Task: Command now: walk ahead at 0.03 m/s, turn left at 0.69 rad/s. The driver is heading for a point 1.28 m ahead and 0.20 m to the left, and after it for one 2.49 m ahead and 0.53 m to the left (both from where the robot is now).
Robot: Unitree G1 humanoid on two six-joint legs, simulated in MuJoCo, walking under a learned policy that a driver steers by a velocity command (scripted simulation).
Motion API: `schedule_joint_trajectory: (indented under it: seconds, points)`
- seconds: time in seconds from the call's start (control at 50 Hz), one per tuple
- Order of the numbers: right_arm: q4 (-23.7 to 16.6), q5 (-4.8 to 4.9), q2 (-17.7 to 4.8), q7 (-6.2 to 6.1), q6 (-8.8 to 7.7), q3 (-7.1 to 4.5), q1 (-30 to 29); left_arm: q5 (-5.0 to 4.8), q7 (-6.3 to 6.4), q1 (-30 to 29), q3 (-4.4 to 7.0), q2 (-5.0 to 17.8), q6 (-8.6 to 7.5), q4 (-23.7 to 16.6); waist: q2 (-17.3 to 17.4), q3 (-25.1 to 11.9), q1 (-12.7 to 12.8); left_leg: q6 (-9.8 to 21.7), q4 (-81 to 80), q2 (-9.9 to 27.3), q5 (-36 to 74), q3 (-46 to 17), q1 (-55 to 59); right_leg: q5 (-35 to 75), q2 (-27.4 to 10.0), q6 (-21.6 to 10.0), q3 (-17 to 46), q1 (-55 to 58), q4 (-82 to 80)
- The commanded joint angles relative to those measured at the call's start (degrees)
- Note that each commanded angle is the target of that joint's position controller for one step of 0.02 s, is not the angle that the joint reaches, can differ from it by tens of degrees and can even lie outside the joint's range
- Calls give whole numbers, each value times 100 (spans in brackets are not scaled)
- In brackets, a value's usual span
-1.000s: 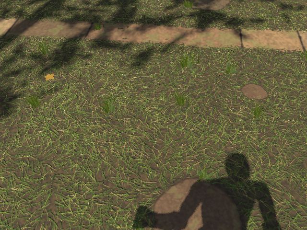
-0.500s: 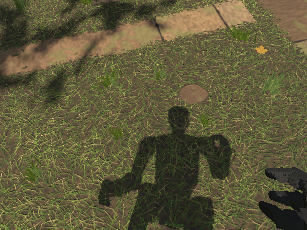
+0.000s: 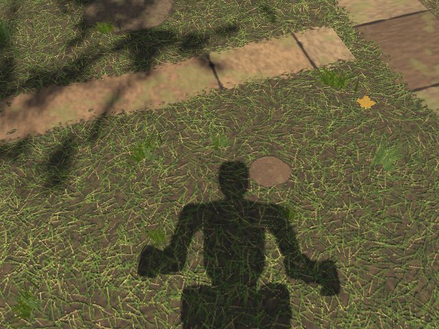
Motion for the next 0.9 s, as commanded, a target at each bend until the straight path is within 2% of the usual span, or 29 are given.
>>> schedule_joint_trajectory:
  seconds: [0.02,0.04,0.06,0.08,0.1,0.16,0.22,0.28,0.34,0.36,0.38,0.4,0.42,0.44,0.46,0.48,0.5,0.54,0.56,0.58,0.6,0.62,0.66,0.68,0.7,0.74,0.82,0.88,0.9]
  points:
    - [-651,-17,-869,7,-135,-265,-68,313,51,-129,272,1018,-153,-371,-1301,-839,55,-247,2289,287,-2261,465,-1326,1704,-2561,-1326,1844,932,-984]
    - [-490,-65,-1051,36,-119,-330,123,250,115,-398,199,733,-183,-497,-879,-818,-52,-366,2954,519,-1984,623,-1254,2222,-2404,-1189,1328,820,-823]
    - [-410,-90,-952,32,-76,-317,256,136,162,-517,165,619,-197,-514,-692,-803,-104,-434,3319,597,-1665,721,-1338,2343,-2139,-996,925,868,-692]
    - [-371,-120,-783,28,-28,-268,325,49,187,-497,140,585,-196,-509,-671,-763,-63,-511,3772,682,-1443,817,-1533,2683,-1990,-922,631,986,-577]
    - [-397,-103,-635,66,3,-201,316,19,200,-444,125,591,-172,-490,-704,-664,-16,-590,4061,794,-1313,981,-1713,3193,-1893,-933,326,1020,-521]
    - [-775,-4,-471,179,-9,-49,-371,57,201,3,179,772,-47,-419,-799,-506,385,-757,3486,1170,-905,1484,-2049,3444,-1785,-1060,-187,1392,-578]
    - [-1040,-27,-397,295,-29,52,-681,53,148,205,268,1045,54,-369,-890,-574,569,-749,2723,1375,-836,1720,-1719,3481,-1921,-1112,-479,1496,-557]
    - [-1127,-40,-467,339,-6,48,-654,-14,41,133,355,1252,48,-371,-942,-645,500,-571,2034,1327,-760,2036,-1050,3624,-2039,-1008,-872,1240,-456]
    - [-1162,-53,-586,348,118,-34,-574,-181,-91,81,404,1258,-75,-344,-1047,-718,361,-279,1283,1180,-754,2221,-446,3730,-2161,-776,-1161,1189,-25]
    - [-1131,-58,-661,342,153,-97,-391,-235,-112,31,410,1220,-129,-336,-1036,-813,203,-113,853,1067,-606,2247,-10,3847,-2122,-615,-1332,1085,385]
    - [-975,-84,-801,293,157,-200,120,-272,-127,4,394,1116,-177,-299,-839,-1044,-110,135,197,881,11,2223,889,3882,-1915,-337,-1636,699,1203]
    - [-864,-91,-1315,161,139,-390,741,-179,-149,236,367,991,-257,-292,-37,-1405,-377,587,-159,1266,2237,1254,2453,2447,-1495,169,-1808,-595,2523]
    - [-1012,-172,-2177,84,78,-522,624,191,-189,296,187,493,-326,-678,1800,-1820,25,1899,39,2931,4432,-1392,3699,-2509,-467,677,-1633,-2771,4274]
    - [-1145,-299,-1547,150,-46,-358,502,153,-187,-93,218,808,-331,-580,879,-2539,-474,2314,-256,3298,3899,-1524,3436,-2728,-523,630,-338,-2786,4970]
    - [-1097,-285,-1198,165,-128,-216,144,-77,-167,-230,256,978,-265,-558,445,-2051,-325,1995,-322,3107,3370,-750,2874,-2323,-757,507,-330,-2750,4922]
    - [-1045,-177,-893,130,-158,-126,-252,-123,-96,-99,242,912,-194,-444,141,-1608,-84,1573,-345,2711,2694,-166,2351,-1908,-948,459,-403,-2660,4458]
    - [-1046,-119,-671,95,-143,-30,-574,-74,-25,-6,231,898,-123,-350,97,-1373,48,1327,-403,2483,2340,180,1906,-1593,-1026,492,-465,-2433,4012]
    - [-962,-274,-513,49,-160,99,-923,-38,-20,472,186,760,-14,-123,365,-1338,345,1247,-556,2169,2506,864,1003,-1040,-926,627,-693,-1372,3652]
    - [-869,-342,-319,44,-193,171,-1013,-54,-38,697,119,589,7,-22,418,-1359,426,1199,-607,2060,2383,1161,813,-859,-965,673,-705,-972,3158]
    - [-765,-385,-223,49,-228,203,-1007,-70,-56,743,45,448,15,15,484,-1297,382,1139,-642,1977,2088,1390,725,-681,-995,687,-708,-701,2627]
    - [-662,-415,-306,51,-250,179,-911,-85,-66,591,8,433,19,-44,570,-1162,241,1159,-704,2032,1744,1423,690,-587,-988,672,-716,-614,2300]
    - [-577,-422,-543,40,-238,106,-831,-105,-67,422,36,601,31,-153,639,-1004,128,1240,-757,2176,1440,1335,693,-627,-946,642,-771,-692,2216]
    - [-428,-292,-1124,37,-214,-105,-466,-203,-98,383,101,911,29,-294,778,-866,-101,1329,-1372,2554,-1601,753,814,-820,-927,441,-934,-1174,2352]
    - [-371,-219,-1176,46,-260,-128,-400,-239,-115,287,129,983,11,-371,832,-662,-144,1295,-1646,2778,-2695,334,950,-905,-1001,317,-867,-1595,2377]
    - [-303,-169,-1118,50,-329,-119,-340,-248,-126,181,144,986,-10,-424,790,-454,-165,1258,-1838,2981,-3205,30,1187,-984,-1085,206,-772,-2038,2423]
    - [-175,-112,-962,52,-479,-112,-302,-237,-161,212,134,816,-80,-438,580,-216,-72,1159,-1998,3185,-3128,-5,1751,-1048,-1267,12,-586,-2646,2400]
    - [-161,-93,-907,109,-627,-177,-611,-264,-260,483,117,563,-169,-380,325,-308,172,871,-2008,2979,-2372,1018,1882,-1016,-1408,-181,-816,-2220,2068]
    - [-196,-93,-922,200,-617,-210,-885,-305,-283,865,112,486,-151,-288,149,-357,400,721,-1717,2790,-2311,1760,1476,-838,-1262,-249,-1336,-1354,1692]
    - [-210,-76,-877,216,-592,-200,-1024,-302,-274,1196,124,465,-150,-168,-5,-371,582,636,-1369,2660,-2436,2065,1208,-596,-1091,-294,-1624,-860,1425]
Velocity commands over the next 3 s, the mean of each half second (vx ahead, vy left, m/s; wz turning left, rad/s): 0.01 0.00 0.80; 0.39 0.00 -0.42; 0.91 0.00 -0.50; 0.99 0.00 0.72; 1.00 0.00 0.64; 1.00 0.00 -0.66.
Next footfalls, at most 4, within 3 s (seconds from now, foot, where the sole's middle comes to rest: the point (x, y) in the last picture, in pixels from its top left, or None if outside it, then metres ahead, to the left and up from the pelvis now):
0.40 left None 0.06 0.16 -0.77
0.94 right None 0.22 -0.08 -0.77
1.38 left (198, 242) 0.70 0.10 -0.77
1.78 right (273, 153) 1.05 -0.18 -0.77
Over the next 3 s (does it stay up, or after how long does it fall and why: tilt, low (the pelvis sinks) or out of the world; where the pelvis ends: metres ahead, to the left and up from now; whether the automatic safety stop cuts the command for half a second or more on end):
stays up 1.85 0.40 0.00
